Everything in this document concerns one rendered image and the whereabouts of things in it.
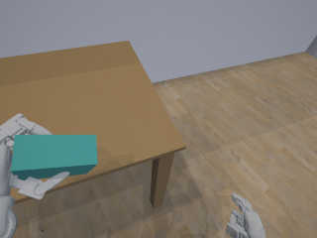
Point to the robot left hand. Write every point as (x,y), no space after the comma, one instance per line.
(31,187)

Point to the left robot forearm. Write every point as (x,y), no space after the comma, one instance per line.
(8,218)

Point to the robot right hand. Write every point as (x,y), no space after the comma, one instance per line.
(247,226)

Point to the table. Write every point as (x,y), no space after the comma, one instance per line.
(100,90)

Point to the sponge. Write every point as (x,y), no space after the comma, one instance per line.
(44,156)

